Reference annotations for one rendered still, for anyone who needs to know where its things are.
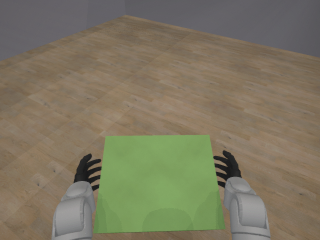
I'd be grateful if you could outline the carton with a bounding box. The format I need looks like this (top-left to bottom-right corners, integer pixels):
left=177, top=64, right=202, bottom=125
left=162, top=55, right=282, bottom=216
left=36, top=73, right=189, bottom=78
left=93, top=135, right=226, bottom=234

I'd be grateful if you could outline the robot right hand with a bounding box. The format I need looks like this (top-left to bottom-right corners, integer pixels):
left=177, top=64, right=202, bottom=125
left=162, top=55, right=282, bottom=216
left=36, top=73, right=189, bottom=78
left=213, top=150, right=242, bottom=188

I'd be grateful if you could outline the robot left forearm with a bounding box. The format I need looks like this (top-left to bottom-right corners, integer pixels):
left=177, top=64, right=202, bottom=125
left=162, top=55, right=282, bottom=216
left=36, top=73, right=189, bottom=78
left=51, top=181, right=96, bottom=240

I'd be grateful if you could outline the robot left hand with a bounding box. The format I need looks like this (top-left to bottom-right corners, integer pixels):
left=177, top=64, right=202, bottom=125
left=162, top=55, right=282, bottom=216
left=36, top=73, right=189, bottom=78
left=73, top=153, right=102, bottom=191

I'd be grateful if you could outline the robot right forearm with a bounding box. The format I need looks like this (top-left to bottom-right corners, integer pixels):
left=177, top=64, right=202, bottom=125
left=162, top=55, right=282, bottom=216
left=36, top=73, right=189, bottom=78
left=223, top=176, right=271, bottom=240

